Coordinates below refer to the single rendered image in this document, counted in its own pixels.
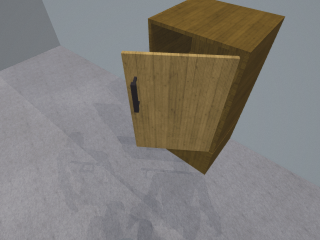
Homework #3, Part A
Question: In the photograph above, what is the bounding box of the cupboard door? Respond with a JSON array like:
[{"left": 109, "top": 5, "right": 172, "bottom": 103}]
[{"left": 121, "top": 51, "right": 240, "bottom": 152}]

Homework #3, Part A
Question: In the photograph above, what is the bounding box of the handle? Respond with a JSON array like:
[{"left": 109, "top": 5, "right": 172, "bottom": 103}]
[{"left": 130, "top": 76, "right": 140, "bottom": 113}]

